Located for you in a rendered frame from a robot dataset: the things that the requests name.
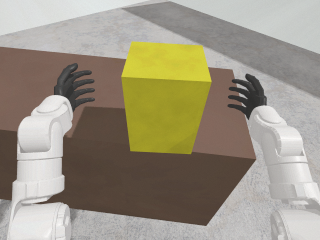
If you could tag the left robot upper arm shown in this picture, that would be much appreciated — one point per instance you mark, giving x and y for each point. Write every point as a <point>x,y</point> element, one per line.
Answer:
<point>50,221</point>

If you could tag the right robot upper arm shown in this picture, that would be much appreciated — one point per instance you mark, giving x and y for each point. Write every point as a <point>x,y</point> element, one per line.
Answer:
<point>295,224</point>

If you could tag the left robot hand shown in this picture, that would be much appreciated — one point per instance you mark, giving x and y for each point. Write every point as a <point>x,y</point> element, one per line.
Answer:
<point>66,86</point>

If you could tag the left robot forearm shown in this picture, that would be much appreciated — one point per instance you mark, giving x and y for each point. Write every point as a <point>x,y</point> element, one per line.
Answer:
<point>39,151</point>

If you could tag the carton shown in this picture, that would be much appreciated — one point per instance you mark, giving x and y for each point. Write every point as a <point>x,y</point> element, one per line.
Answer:
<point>165,89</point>

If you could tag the pedestal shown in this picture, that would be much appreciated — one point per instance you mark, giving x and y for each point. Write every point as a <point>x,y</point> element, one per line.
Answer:
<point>101,173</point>

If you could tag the right robot forearm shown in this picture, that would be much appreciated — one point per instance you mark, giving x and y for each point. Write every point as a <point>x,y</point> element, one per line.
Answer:
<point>285,158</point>

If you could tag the right robot hand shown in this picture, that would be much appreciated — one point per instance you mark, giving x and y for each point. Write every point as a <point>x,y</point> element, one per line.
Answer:
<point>254,95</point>

